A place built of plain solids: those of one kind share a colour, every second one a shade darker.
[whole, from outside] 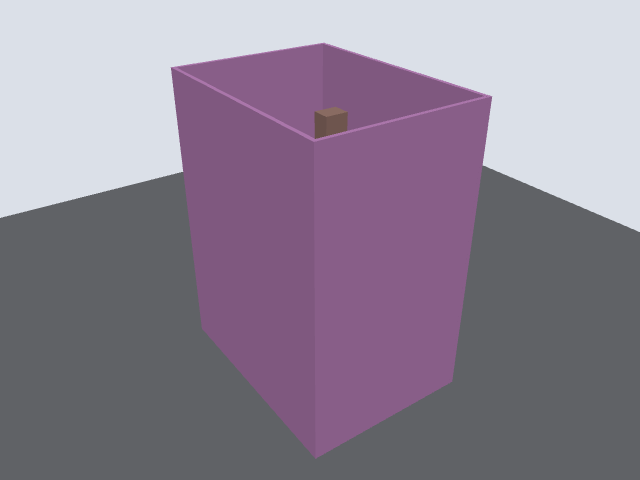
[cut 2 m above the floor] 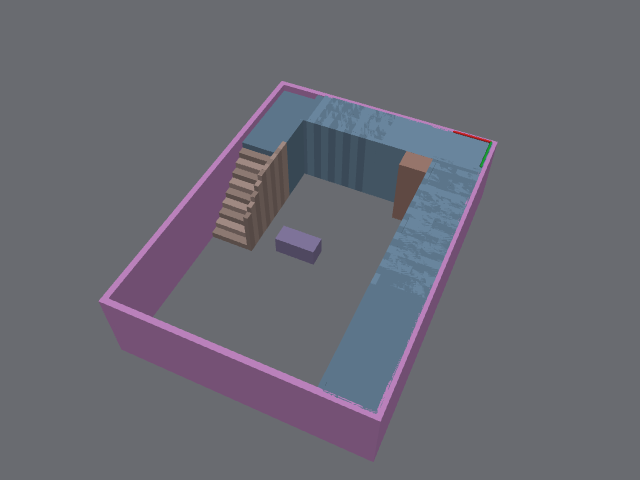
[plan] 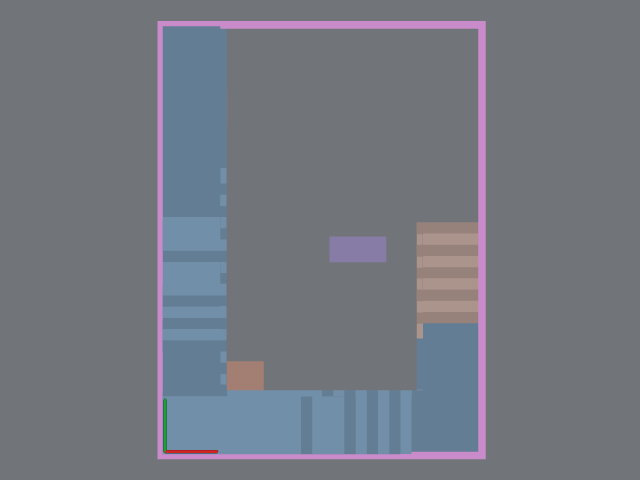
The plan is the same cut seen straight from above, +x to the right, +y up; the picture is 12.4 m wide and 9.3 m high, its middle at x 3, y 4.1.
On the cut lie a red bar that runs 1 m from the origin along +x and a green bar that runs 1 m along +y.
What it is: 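A tower's shaft 6.1 x 8.2 m inside, 11.1 m high; a stair 1.07 m broad built against three walls round a hollow well, risers 0.180 m, goings 0.217 m; 10 risers, a landing 2.5 m long and a quarter turn, 10 risers, a landing 3.0 m long and a quarter turn, 20 risers to a gallery at 7.20 m; closed guards 1.10 m over every tread and level; windows over 8.95 m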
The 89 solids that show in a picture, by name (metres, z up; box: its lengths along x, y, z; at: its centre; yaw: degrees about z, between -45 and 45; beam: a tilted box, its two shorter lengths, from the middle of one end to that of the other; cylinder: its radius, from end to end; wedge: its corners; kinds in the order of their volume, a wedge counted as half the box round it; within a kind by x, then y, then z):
{
 "piece_1": {"box": [1.12, 0.63, 3.83], "at": [0.51, 1.38, 1.87]},
 "piece_2": {"box": [1.12, 0.63, 4.01], "at": [0.51, 1.6, 1.96]},
 "piece_3": {"box": [1.12, 0.63, 4.19], "at": [0.51, 1.82, 2.05]},
 "piece_4": {"box": [1.12, 0.63, 4.37], "at": [0.51, 2.03, 2.14]},
 "piece_5": {"box": [1.12, 0.63, 4.55], "at": [0.51, 2.25, 2.23]},
 "piece_6": {"box": [1.12, 0.63, 4.73], "at": [0.51, 2.47, 2.32]},
 "piece_7": {"box": [1.12, 0.63, 4.91], "at": [0.51, 2.69, 2.41]},
 "piece_8": {"box": [1.12, 0.63, 5.09], "at": [0.51, 2.9, 2.5]},
 "piece_9": {"box": [1.12, 0.63, 5.27], "at": [0.51, 3.12, 2.59]},
 "piece_10": {"box": [1.12, 0.63, 5.45], "at": [0.51, 3.34, 2.68]},
 "piece_11": {"box": [1.12, 0.63, 5.63], "at": [0.51, 3.55, 2.77]},
 "piece_12": {"box": [1.12, 0.63, 5.81], "at": [0.51, 3.77, 2.86]},
 "piece_13": {"box": [1.12, 0.63, 5.99], "at": [0.51, 3.99, 2.95]},
 "piece_14": {"box": [1.12, 0.63, 6.17], "at": [0.51, 4.2, 3.04]},
 "piece_15": {"box": [1.12, 0.63, 6.35], "at": [0.51, 4.42, 3.13]},
 "piece_16": {"box": [1.12, 0.63, 6.53], "at": [0.51, 4.64, 3.22]},
 "piece_17": {"box": [1.12, 0.63, 6.71], "at": [0.51, 4.86, 3.31]},
 "piece_18": {"box": [1.12, 0.63, 6.89], "at": [0.51, 5.07, 3.4]},
 "piece_19": {"box": [1.12, 0.63, 7.07], "at": [0.51, 5.29, 3.49]},
 "piece_20": {"box": [1.12, 3.05, 7.25], "at": [0.51, 6.72, 3.58]},
 "piece_21": {"box": [0.12, 0.22, 4.93], "at": [1.13, 1.18, 2.42]},
 "piece_22": {"box": [0.12, 0.22, 5.11], "at": [1.13, 1.4, 2.51]},
 "piece_23": {"box": [0.12, 0.22, 5.29], "at": [1.13, 1.61, 2.6]},
 "piece_24": {"box": [0.12, 0.22, 5.47], "at": [1.13, 1.83, 2.69]},
 "piece_25": {"box": [0.12, 0.22, 5.65], "at": [1.13, 2.05, 2.78]},
 "piece_26": {"box": [0.12, 0.22, 5.83], "at": [1.13, 2.26, 2.87]},
 "piece_27": {"box": [0.12, 0.22, 6.01], "at": [1.13, 2.48, 2.96]},
 "piece_28": {"box": [0.12, 0.22, 6.19], "at": [1.13, 2.7, 3.05]},
 "piece_29": {"box": [0.12, 0.22, 6.37], "at": [1.13, 2.91, 3.14]},
 "piece_30": {"box": [0.12, 0.22, 6.55], "at": [1.13, 3.13, 3.23]},
 "piece_31": {"box": [0.12, 0.22, 6.73], "at": [1.13, 3.35, 3.32]},
 "piece_32": {"box": [0.12, 0.22, 6.91], "at": [1.13, 3.57, 3.41]},
 "piece_33": {"box": [0.12, 0.22, 7.09], "at": [1.13, 3.78, 3.5]},
 "piece_34": {"box": [0.12, 0.22, 7.27], "at": [1.13, 4.0, 3.59]},
 "piece_35": {"box": [0.12, 0.22, 7.45], "at": [1.13, 4.22, 3.68]},
 "piece_36": {"box": [0.12, 0.22, 7.63], "at": [1.13, 4.43, 3.77]},
 "piece_37": {"box": [0.12, 0.22, 7.81], "at": [1.13, 4.65, 3.86]},
 "piece_38": {"box": [0.12, 0.22, 7.99], "at": [1.13, 4.87, 3.95]},
 "piece_39": {"box": [0.12, 0.22, 8.17], "at": [1.13, 5.08, 4.04]},
 "piece_40": {"box": [0.12, 0.3, 8.35], "at": [1.13, 5.34, 4.13]},
 "piece_41": {"box": [0.12, 2.7, 8.35], "at": [1.13, 6.84, 4.13]},
 "piece_42": {"box": [3.09, 1.23, 3.65], "at": [1.5, 0.56, 1.78]},
 "piece_43": {"box": [1.55, 0.12, 4.75], "at": [1.97, 1.13, 2.33]},
 "piece_44": {"box": [0.3, 0.12, 4.75], "at": [2.89, 1.13, 2.33]},
 "piece_45": {"box": [0.63, 1.12, 3.47], "at": [2.94, 0.51, 1.69]},
 "piece_46": {"box": [0.22, 0.12, 4.57], "at": [3.15, 1.13, 2.24]},
 "piece_47": {"box": [0.63, 1.12, 3.29], "at": [3.16, 0.51, 1.6]},
 "piece_48": {"box": [0.22, 0.12, 4.39], "at": [3.37, 1.13, 2.15]},
 "piece_49": {"box": [0.63, 1.12, 3.11], "at": [3.38, 0.51, 1.51]},
 "piece_50": {"box": [0.22, 0.12, 4.21], "at": [3.58, 1.13, 2.06]},
 "piece_51": {"box": [0.63, 1.12, 2.93], "at": [3.59, 0.51, 1.42]},
 "piece_52": {"box": [0.22, 0.12, 4.03], "at": [3.8, 1.13, 1.97]},
 "piece_53": {"box": [0.63, 1.12, 2.75], "at": [3.81, 0.51, 1.33]},
 "piece_54": {"box": [0.22, 0.12, 3.85], "at": [4.02, 1.13, 1.88]},
 "piece_55": {"box": [0.63, 1.12, 2.57], "at": [4.03, 0.51, 1.24]},
 "piece_56": {"box": [0.22, 0.12, 3.67], "at": [4.23, 1.13, 1.79]},
 "piece_57": {"box": [0.63, 1.12, 2.39], "at": [4.25, 0.51, 1.15]},
 "piece_58": {"box": [0.22, 0.12, 3.49], "at": [4.45, 1.13, 1.7]},
 "piece_59": {"box": [0.63, 1.12, 2.21], "at": [4.46, 0.51, 1.06]},
 "piece_60": {"box": [0.22, 0.12, 3.31], "at": [4.67, 1.13, 1.61]},
 "piece_61": {"box": [0.63, 1.12, 2.03], "at": [4.68, 0.51, 0.97]},
 "piece_62": {"box": [0.22, 0.12, 3.13], "at": [4.88, 1.13, 1.52]},
 "piece_63": {"box": [0.12, 1.0, 2.95], "at": [4.93, 1.69, 1.43]},
 "piece_64": {"box": [1.23, 2.54, 1.85], "at": [5.5, 1.22, 0.88]},
 "wall_1": {"box": [0.15, 8.49, 11.16], "at": [-0.07, 4.1, 5.53]},
 "wall_2": {"box": [6.36, 0.15, 11.16], "at": [3.03, -0.07, 5.53]},
 "wall_3": {"box": [6.36, 0.15, 11.16], "at": [3.03, 8.27, 5.53]},
 "wall_4": {"box": [0.15, 8.49, 11.16], "at": [6.14, 4.1, 5.53]},
 "twa_1": {"box": [0.12, 0.3, 2.95], "at": [4.93, 2.34, 1.43]},
 "twa_2": {"box": [0.12, 0.22, 2.77], "at": [4.93, 2.6, 1.34]},
 "twa_3": {"box": [0.12, 0.22, 2.59], "at": [4.93, 2.82, 1.25]},
 "twa_4": {"box": [0.12, 0.22, 2.41], "at": [4.93, 3.03, 1.16]},
 "twa_5": {"box": [0.12, 0.22, 2.23], "at": [4.93, 3.25, 1.07]},
 "twa_6": {"box": [0.12, 0.22, 2.05], "at": [4.93, 3.47, 0.98]},
 "twa_7": {"box": [0.12, 0.22, 1.87], "at": [4.93, 3.68, 0.89]},
 "twa_8": {"box": [0.12, 0.22, 1.69], "at": [4.93, 3.9, 0.8]},
 "twa_9": {"box": [0.12, 0.22, 1.51], "at": [4.93, 4.12, 0.71]},
 "twa_10": {"box": [0.12, 0.22, 1.33], "at": [4.93, 4.33, 0.62]},
 "twa_11": {"box": [1.12, 0.63, 1.67], "at": [5.55, 2.39, 0.79]},
 "twa_12": {"box": [1.12, 0.63, 1.49], "at": [5.55, 2.61, 0.7]},
 "twa_13": {"box": [1.12, 0.63, 1.31], "at": [5.55, 2.83, 0.61]},
 "twa_14": {"box": [1.12, 0.63, 1.13], "at": [5.55, 3.04, 0.52]},
 "twa_15": {"box": [1.12, 0.63, 0.95], "at": [5.55, 3.26, 0.43]},
 "twa_16": {"box": [1.12, 0.63, 0.77], "at": [5.55, 3.48, 0.34]},
 "twa_17": {"box": [1.12, 0.63, 0.59], "at": [5.55, 3.7, 0.25]},
 "twa_18": {"box": [1.12, 0.63, 0.41], "at": [5.55, 3.91, 0.16]},
 "twa_19": {"box": [1.12, 0.63, 0.23], "at": [5.55, 4.13, 0.07]},
 "weights_1": {"box": [0.72, 0.56, 11.15], "at": [1.55, 1.47, 5.53]},
 "chest_1": {"box": [1.1, 0.5, 0.56], "at": [3.73, 3.92, 0.23]}
}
